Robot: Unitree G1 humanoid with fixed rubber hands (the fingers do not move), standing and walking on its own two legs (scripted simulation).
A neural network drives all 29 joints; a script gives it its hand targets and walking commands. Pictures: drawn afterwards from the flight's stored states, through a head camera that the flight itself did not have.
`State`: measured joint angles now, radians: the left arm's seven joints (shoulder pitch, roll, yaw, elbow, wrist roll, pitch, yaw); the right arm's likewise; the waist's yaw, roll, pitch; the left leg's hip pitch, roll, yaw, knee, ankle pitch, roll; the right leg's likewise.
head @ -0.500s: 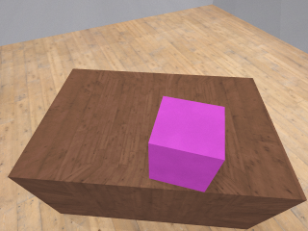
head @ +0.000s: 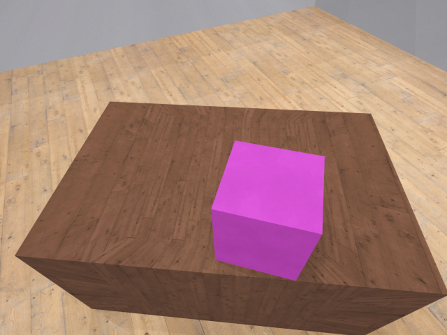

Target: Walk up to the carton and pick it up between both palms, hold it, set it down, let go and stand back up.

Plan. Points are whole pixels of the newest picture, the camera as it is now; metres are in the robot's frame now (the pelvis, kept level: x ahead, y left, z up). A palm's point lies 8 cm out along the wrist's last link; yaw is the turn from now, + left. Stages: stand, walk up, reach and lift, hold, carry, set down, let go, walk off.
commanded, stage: stand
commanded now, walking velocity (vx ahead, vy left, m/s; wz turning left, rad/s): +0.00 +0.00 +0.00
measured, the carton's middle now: (265, 211) +0.40 -0.08 -0.10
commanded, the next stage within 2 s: walk up in 0.38 s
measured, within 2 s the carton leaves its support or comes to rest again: neither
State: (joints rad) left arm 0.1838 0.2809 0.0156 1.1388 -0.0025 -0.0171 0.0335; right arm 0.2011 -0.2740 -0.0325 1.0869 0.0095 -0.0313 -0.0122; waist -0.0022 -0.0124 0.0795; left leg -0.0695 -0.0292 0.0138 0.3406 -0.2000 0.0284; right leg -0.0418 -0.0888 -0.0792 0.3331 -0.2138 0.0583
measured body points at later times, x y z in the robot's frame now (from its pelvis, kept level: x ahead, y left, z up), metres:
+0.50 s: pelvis +0.00 -0.01 +0.00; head +0.02 +0.00 +0.45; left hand +0.03 +0.26 -0.15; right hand +0.04 -0.29 -0.14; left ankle +0.00 +0.10 -0.75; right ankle -0.02 -0.15 -0.75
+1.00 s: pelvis -0.02 -0.02 +0.00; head +0.01 -0.01 +0.44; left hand +0.03 +0.27 -0.15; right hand +0.06 -0.30 -0.14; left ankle +0.00 +0.10 -0.75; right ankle -0.02 -0.15 -0.75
